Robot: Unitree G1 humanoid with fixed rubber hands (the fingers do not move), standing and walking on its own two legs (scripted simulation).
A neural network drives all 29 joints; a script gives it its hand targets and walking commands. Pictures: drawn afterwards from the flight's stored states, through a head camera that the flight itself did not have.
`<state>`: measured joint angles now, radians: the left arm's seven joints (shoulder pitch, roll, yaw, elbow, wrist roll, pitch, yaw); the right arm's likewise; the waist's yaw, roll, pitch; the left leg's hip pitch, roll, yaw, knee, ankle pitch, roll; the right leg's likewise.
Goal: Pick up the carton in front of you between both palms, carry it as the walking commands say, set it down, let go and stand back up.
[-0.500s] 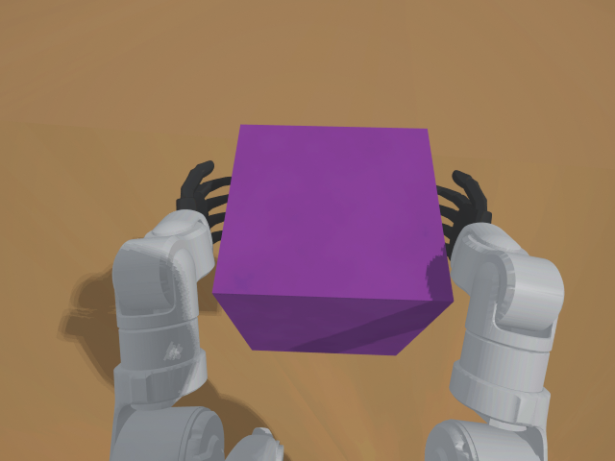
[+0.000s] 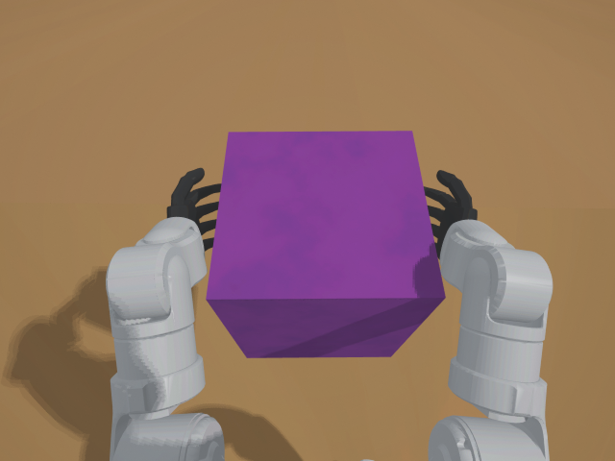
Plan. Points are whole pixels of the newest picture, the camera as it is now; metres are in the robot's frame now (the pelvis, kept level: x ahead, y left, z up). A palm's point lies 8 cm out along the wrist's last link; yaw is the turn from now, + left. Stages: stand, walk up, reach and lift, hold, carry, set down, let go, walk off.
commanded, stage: carry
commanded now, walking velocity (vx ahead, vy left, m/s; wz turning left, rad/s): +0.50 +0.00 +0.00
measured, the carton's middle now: (319, 258) +0.37 -0.01 +0.09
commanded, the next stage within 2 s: none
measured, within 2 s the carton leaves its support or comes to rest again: neither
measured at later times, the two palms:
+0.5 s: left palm (205, 95) +0.64 +0.16 +0.17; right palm (391, 97) +0.64 -0.14 +0.17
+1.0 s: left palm (233, 24) +0.91 +0.14 +0.18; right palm (377, 23) +0.92 -0.16 +0.19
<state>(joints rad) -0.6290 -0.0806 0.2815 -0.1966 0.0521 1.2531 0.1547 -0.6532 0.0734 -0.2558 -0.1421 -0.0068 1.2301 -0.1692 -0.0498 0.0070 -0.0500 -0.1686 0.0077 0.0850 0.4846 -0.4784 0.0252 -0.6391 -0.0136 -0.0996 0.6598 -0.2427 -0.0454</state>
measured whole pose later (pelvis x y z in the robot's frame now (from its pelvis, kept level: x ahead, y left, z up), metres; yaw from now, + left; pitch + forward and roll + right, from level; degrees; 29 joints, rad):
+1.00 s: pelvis +0.57 -0.02 +0.04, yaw +0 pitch +4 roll +0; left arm -0.64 -0.08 0.26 -0.02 0.06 1.24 0.16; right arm -0.65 0.05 -0.29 -0.03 -0.03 1.26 -0.16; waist 0.06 0.01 -0.06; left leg -0.46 -0.01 0.01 1.24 -0.47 0.03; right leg -0.50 0.02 -0.12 0.64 -0.31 -0.08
